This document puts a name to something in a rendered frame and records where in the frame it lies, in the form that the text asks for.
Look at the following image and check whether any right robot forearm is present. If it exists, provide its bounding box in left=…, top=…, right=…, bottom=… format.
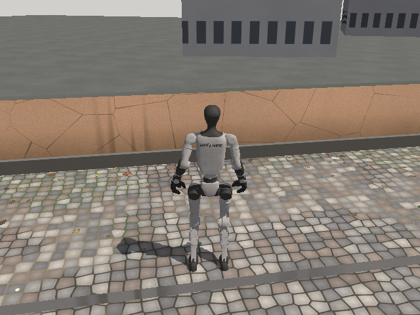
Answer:
left=235, top=160, right=246, bottom=183

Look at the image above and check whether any right robot foot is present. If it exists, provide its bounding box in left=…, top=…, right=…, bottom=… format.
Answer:
left=219, top=254, right=228, bottom=271

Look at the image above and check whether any robot left thigh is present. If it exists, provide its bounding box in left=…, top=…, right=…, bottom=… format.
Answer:
left=188, top=183, right=201, bottom=228

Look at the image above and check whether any left robot forearm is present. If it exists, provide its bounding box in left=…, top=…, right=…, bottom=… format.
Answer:
left=172, top=159, right=185, bottom=184

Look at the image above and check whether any right robot hand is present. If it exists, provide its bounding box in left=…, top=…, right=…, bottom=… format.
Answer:
left=232, top=180, right=247, bottom=193

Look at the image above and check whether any left robot upper arm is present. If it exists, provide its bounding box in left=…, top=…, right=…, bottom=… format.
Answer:
left=179, top=133, right=198, bottom=169

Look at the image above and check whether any left robot hand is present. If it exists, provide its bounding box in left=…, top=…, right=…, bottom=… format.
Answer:
left=171, top=181, right=186, bottom=194

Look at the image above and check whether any right robot upper arm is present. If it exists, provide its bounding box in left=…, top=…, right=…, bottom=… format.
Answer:
left=225, top=133, right=242, bottom=170

